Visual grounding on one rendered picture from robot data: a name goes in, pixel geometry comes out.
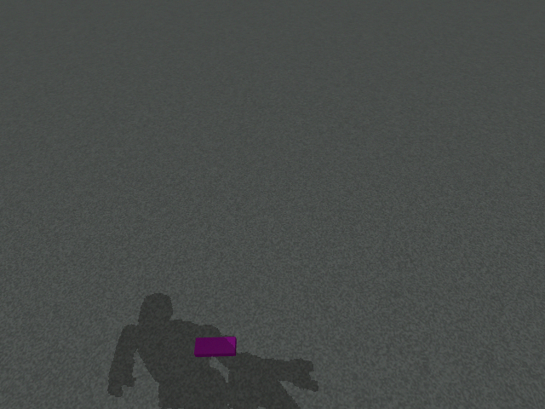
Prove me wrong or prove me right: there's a small box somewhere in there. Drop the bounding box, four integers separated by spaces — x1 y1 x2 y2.
194 337 237 357

